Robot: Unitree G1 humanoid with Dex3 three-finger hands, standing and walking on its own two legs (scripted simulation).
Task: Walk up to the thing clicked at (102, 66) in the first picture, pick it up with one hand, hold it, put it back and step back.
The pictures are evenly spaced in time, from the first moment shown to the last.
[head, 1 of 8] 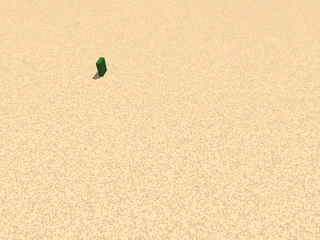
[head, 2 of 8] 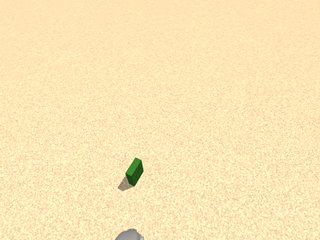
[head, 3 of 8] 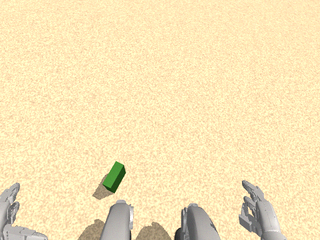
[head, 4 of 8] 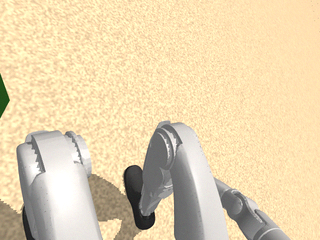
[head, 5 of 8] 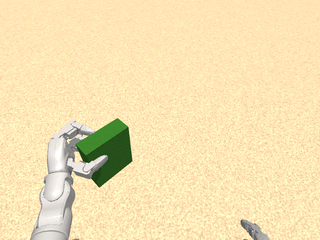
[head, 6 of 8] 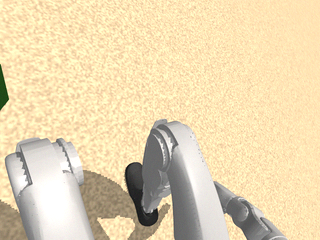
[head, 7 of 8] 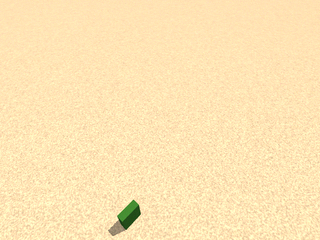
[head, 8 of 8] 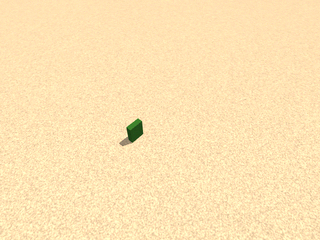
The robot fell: no
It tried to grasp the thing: yes
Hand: left
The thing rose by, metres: 0.67
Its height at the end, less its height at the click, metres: +0.00
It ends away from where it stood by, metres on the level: 0.02
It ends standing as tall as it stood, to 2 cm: yes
